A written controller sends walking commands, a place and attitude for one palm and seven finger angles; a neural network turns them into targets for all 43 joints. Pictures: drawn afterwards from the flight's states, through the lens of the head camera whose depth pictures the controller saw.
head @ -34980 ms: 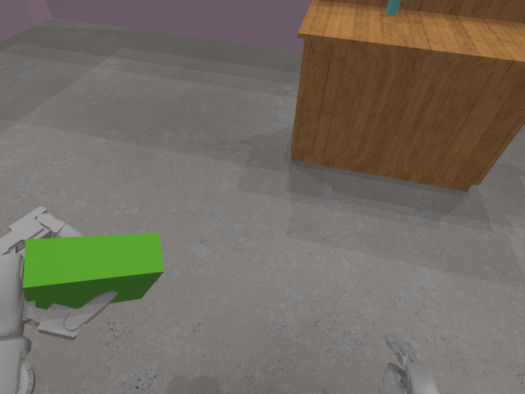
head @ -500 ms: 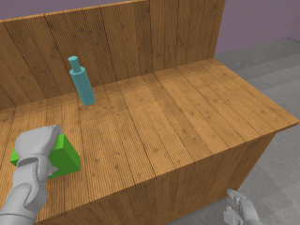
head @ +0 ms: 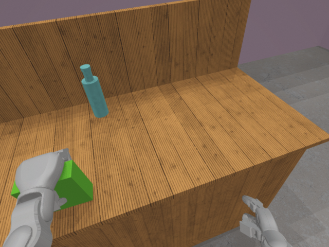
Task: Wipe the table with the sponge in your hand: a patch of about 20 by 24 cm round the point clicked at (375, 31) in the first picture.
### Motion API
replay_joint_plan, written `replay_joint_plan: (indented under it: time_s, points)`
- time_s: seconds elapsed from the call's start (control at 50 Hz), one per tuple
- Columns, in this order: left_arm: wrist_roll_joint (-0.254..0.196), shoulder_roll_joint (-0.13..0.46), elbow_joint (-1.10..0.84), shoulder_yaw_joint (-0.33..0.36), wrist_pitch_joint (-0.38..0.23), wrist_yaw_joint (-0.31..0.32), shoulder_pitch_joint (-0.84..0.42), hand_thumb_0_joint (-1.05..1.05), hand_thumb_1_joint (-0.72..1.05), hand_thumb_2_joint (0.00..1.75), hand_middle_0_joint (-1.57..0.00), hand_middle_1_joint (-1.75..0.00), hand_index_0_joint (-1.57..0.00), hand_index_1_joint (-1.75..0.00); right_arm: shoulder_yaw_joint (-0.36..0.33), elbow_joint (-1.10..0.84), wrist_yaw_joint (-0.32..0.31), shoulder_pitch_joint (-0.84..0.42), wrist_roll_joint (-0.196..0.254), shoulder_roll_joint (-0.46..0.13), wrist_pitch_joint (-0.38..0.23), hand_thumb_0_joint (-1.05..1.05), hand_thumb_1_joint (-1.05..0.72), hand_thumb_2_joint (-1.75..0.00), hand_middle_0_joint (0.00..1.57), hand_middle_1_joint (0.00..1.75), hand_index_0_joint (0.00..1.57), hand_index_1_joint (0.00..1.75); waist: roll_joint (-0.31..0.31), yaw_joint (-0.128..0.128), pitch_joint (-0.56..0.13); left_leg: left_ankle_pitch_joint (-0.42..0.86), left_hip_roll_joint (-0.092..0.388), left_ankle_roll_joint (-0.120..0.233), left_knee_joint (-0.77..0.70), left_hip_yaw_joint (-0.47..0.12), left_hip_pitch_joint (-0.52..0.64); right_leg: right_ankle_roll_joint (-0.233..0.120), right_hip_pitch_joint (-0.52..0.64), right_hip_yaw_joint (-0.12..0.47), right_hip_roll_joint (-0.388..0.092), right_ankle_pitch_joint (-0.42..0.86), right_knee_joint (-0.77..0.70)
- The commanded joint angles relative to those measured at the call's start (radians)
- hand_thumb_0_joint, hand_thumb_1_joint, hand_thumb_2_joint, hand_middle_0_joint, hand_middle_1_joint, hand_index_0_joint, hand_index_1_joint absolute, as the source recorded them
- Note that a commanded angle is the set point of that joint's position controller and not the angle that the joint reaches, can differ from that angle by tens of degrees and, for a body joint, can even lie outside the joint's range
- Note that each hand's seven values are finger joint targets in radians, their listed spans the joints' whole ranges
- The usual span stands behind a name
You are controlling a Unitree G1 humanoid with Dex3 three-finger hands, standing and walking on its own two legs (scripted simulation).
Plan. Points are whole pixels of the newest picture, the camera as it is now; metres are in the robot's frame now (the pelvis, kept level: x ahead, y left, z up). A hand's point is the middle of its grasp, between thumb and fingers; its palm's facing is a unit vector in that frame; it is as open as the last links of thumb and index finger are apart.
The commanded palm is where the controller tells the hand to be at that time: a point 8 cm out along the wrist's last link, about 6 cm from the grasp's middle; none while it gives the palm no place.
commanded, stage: wipe back along the first lane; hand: left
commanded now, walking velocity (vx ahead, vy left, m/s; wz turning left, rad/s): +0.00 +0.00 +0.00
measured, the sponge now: (61, 192) +0.22 +0.30 +0.03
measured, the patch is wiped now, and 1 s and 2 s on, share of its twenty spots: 1.00 1.00 1.00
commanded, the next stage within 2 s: lift the sponge slowly off the table in 0.14 s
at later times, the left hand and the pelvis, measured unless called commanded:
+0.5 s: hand (54, 192) +0.19 +0.28 +0.08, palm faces +0.06 -0.10 -0.99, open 9.2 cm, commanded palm +0.15 +0.27 +0.14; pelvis -0.01 +0.00 +0.00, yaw +0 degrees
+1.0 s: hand (45, 198) +0.17 +0.28 +0.10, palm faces +0.08 -0.11 -0.99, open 9.3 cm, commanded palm +0.14 +0.27 +0.18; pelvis -0.03 -0.01 +0.00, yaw +1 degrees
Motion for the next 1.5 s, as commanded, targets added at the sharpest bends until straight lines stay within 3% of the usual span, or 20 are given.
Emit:
replay_joint_plan:
  time_s: [0.0, 0.04, 0.2, 0.22, 0.3, 0.36, 0.4, 0.46, 0.5, 0.56, 0.6, 0.62, 0.78, 0.8, 0.94, 1.0, 1.28, 1.3, 1.32, 1.48]
  points:
    - [-0.03, 0.134, -0.163, 0.086, 0.012, -0.004, 0.009, 0.0, 0.1, 1.3, -1.2, -1.6, -1.2, -1.6, -0.038, -0.179, -0.001, -0.226, -0.003, -0.104, -0.052, 0.0, -0.9, -0.9, 0.2, 0.3, 0.2, 0.3, -0.062, 0.021, -0.096, 0.234, 0.007, 0.013, -0.064, -0.038, 0.104, -0.061, -0.02, 0.015, 0.025, 0.285, -0.057]
    - [-0.023, 0.07, -0.157, 0.028, 0.025, -0.004, 0.014, 0.0, 0.1, 1.3, -1.2, -1.6, -1.2, -1.6, -0.035, -0.182, 0.001, -0.225, -0.001, -0.094, -0.055, 0.0, -0.9, -0.9, 0.2, 0.3, 0.2, 0.3, -0.079, 0.015, -0.071, 0.223, 0.007, 0.012, -0.064, -0.039, 0.096, -0.057, -0.04, -0.007, 0.027, 0.249, -0.061]
    - [-0.02, 0.106, -0.204, 0.054, 0.037, 0.0, 0.062, 0.0, 0.1, 1.3, -1.2, -1.6, -1.2, -1.6, -0.036, -0.18, 0.001, -0.249, -0.003, -0.099, -0.058, 0.0, -0.9, -0.9, 0.2, 0.3, 0.2, 0.3, -0.078, 0.028, -0.079, 0.196, 0.01, 0.013, -0.07, -0.043, 0.103, -0.062, -0.027, 0.022, 0.03, 0.228, -0.062]
    - [-0.017, 0.044, -0.223, -0.002, 0.039, -0.001, 0.059, 0.0, 0.1, 1.3, -1.2, -1.6, -1.2, -1.6, -0.034, -0.188, 0.004, -0.247, 0.0, -0.087, -0.057, 0.0, -0.9, -0.9, 0.2, 0.3, 0.2, 0.3, -0.067, 0.02, -0.084, 0.196, 0.009, 0.012, -0.07, -0.037, 0.098, -0.058, -0.032, -0.001, 0.028, 0.212, -0.057]
    - [-0.008, 0.133, -0.23, 0.06, 0.048, 0.002, -0.01, 0.0, 0.1, 1.3, -1.2, -1.6, -1.2, -1.6, -0.034, -0.176, -0.005, -0.255, -0.007, -0.099, -0.059, 0.0, -0.9, -0.9, 0.2, 0.3, 0.2, 0.3, -0.067, 0.022, -0.055, 0.158, 0.013, 0.015, -0.081, -0.048, 0.102, -0.063, -0.045, 0.024, 0.033, 0.171, -0.073]
    - [-0.006, 0.095, -0.207, 0.031, 0.05, 0.001, -0.034, 0.0, 0.1, 1.3, -1.2, -1.6, -1.2, -1.6, -0.031, -0.172, -0.011, -0.252, -0.006, -0.089, -0.064, 0.0, -0.9, -0.9, 0.2, 0.3, 0.2, 0.3, -0.069, 0.021, -0.053, 0.152, 0.006, 0.017, -0.082, -0.041, 0.104, -0.06, -0.047, 0.01, 0.03, 0.148, -0.08]
    - [0.005, 0.175, -0.243, 0.082, 0.045, 0.0, -0.088, 0.0, 0.1, 1.3, -1.2, -1.6, -1.2, -1.6, -0.031, -0.17, -0.015, -0.261, -0.01, -0.099, -0.065, 0.0, -0.9, -0.9, 0.2, 0.3, 0.2, 0.3, -0.033, 0.027, -0.075, 0.152, 0.006, 0.016, -0.085, -0.048, 0.118, -0.067, -0.028, 0.035, 0.033, 0.155, -0.078]
    - [0.0, 0.117, -0.243, 0.037, 0.041, -0.009, -0.08, 0.0, 0.1, 1.3, -1.2, -1.6, -1.2, -1.6, -0.03, -0.17, -0.015, -0.257, -0.01, -0.088, -0.07, 0.0, -0.9, -0.9, 0.2, 0.3, 0.2, 0.3, -0.047, 0.021, -0.072, 0.169, 0.002, 0.017, -0.083, -0.04, 0.123, -0.063, -0.03, 0.018, 0.03, 0.163, -0.083]
    - [0.004, 0.211, -0.264, 0.111, 0.037, -0.009, -0.094, 0.0, 0.1, 1.3, -1.2, -1.6, -1.2, -1.6, -0.03, -0.166, -0.02, -0.263, -0.015, -0.1, -0.07, 0.0, -0.9, -0.9, 0.2, 0.3, 0.2, 0.3, -0.028, 0.032, -0.084, 0.173, 0.0, 0.018, -0.081, -0.045, 0.13, -0.069, -0.01, 0.043, 0.031, 0.179, -0.085]
    - [-0.006, 0.153, -0.272, 0.078, 0.026, -0.015, -0.061, 0.0, 0.1, 1.3, -1.2, -1.6, -1.2, -1.6, -0.028, -0.168, -0.017, -0.258, -0.015, -0.087, -0.073, 0.0, -0.9, -0.9, 0.2, 0.3, 0.2, 0.3, -0.051, 0.026, -0.078, 0.192, -0.005, 0.017, -0.072, -0.037, 0.132, -0.063, -0.015, 0.028, 0.027, 0.196, -0.089]
    - [0.0, 0.25, -0.32, 0.153, 0.017, -0.009, -0.081, 0.0, 0.1, 1.3, -1.2, -1.6, -1.2, -1.6, -0.029, -0.166, -0.019, -0.264, -0.02, -0.099, -0.073, 0.0, -0.9, -0.9, 0.2, 0.3, 0.2, 0.3, -0.002, 0.038, -0.097, 0.205, -0.003, 0.017, -0.074, -0.045, 0.143, -0.072, 0.008, 0.056, 0.03, 0.221, -0.086]
    - [-0.002, 0.191, -0.333, 0.108, 0.017, -0.01, -0.082, 0.0, 0.1, 1.3, -1.2, -1.6, -1.2, -1.6, -0.026, -0.176, -0.018, -0.266, -0.017, -0.082, -0.074, 0.0, -0.9, -0.9, 0.2, 0.3, 0.2, 0.3, -0.011, 0.033, -0.091, 0.206, -0.009, 0.017, -0.068, -0.037, 0.138, -0.066, 0.001, 0.035, 0.025, 0.211, -0.087]
    - [0.006, 0.228, -0.317, 0.122, -0.002, -0.006, -0.208, 0.0, 0.1, 1.3, -1.2, -1.6, -1.2, -1.6, -0.026, -0.15, -0.04, -0.268, -0.022, -0.092, -0.087, 0.0, -0.9, -0.9, 0.2, 0.3, 0.2, 0.3, -0.013, 0.022, -0.076, 0.163, -0.009, 0.017, -0.09, -0.04, 0.166, -0.066, -0.018, 0.044, 0.027, 0.143, -0.124]
    - [0.008, 0.284, -0.335, 0.163, -0.006, -0.004, -0.232, 0.0, 0.1, 1.3, -1.2, -1.6, -1.2, -1.6, -0.025, -0.154, -0.045, -0.275, -0.021, -0.094, -0.093, 0.0, -0.9, -0.9, 0.2, 0.3, 0.2, 0.3, 0.003, 0.028, -0.073, 0.145, -0.005, 0.018, -0.098, -0.048, 0.17, -0.073, -0.015, 0.066, 0.031, 0.121, -0.126]
    - [-0.006, 0.228, -0.319, 0.119, -0.011, -0.024, -0.224, 0.0, 0.1, 1.3, -1.2, -1.6, -1.2, -1.6, -0.02, -0.147, -0.047, -0.286, -0.02, -0.084, -0.105, 0.0, -0.9, -0.9, 0.2, 0.3, 0.2, 0.3, 0.01, 0.027, -0.058, 0.14, -0.01, 0.013, -0.107, -0.041, 0.17, -0.068, -0.021, 0.05, 0.026, 0.107, -0.139]
    - [0.001, 0.285, -0.309, 0.153, 0.0, -0.033, -0.279, 0.0, 0.1, 1.3, -1.2, -1.6, -1.2, -1.6, -0.019, -0.145, -0.052, -0.293, -0.019, -0.096, -0.101, 0.0, -0.9, -0.9, 0.2, 0.3, 0.2, 0.3, 0.02, 0.028, -0.058, 0.107, -0.01, 0.012, -0.12, -0.043, 0.164, -0.072, -0.018, 0.073, 0.028, 0.085, -0.143]
    - [-0.017, 0.255, -0.314, 0.121, 0.024, -0.056, -0.343, 0.0, 0.1, 1.3, -1.2, -1.6, -1.2, -1.6, -0.014, -0.152, -0.053, -0.304, -0.015, -0.086, -0.105, 0.0, -0.9, -0.9, 0.2, 0.3, 0.2, 0.3, -0.022, 0.035, -0.07, 0.079, -0.012, 0.009, -0.136, -0.039, 0.15, -0.065, -0.017, 0.053, 0.021, 0.047, -0.143]
    - [-0.01, 0.31, -0.333, 0.159, 0.024, -0.056, -0.372, 0.0, 0.1, 1.3, -1.2, -1.6, -1.2, -1.6, -0.014, -0.153, -0.056, -0.304, -0.013, -0.095, -0.108, 0.0, -0.9, -0.9, 0.2, 0.3, 0.2, 0.3, 0.01, 0.035, -0.081, 0.06, -0.008, 0.008, -0.143, -0.044, 0.151, -0.072, -0.009, 0.077, 0.027, 0.036, -0.138]
    - [-0.015, 0.261, -0.346, 0.116, 0.023, -0.059, -0.39, 0.0, 0.1, 1.3, -1.2, -1.6, -1.2, -1.6, -0.008, -0.165, -0.056, -0.311, -0.012, -0.08, -0.113, 0.0, -0.9, -0.9, 0.2, 0.3, 0.2, 0.3, 0.02, 0.037, -0.085, 0.066, -0.014, 0.009, -0.139, -0.04, 0.148, -0.069, -0.009, 0.053, 0.022, 0.038, -0.135]
    - [-0.036, 0.274, -0.346, 0.138, 0.035, -0.066, -0.365, 0.0, 0.1, 1.3, -1.2, -1.6, -1.2, -1.6, -0.01, -0.16, -0.053, -0.307, -0.013, -0.086, -0.113, 0.0, -0.9, -0.9, 0.2, 0.3, 0.2, 0.3, -0.005, 0.044, -0.102, 0.082, -0.011, 0.005, -0.141, -0.043, 0.147, -0.068, -0.001, 0.053, 0.022, 0.061, -0.13]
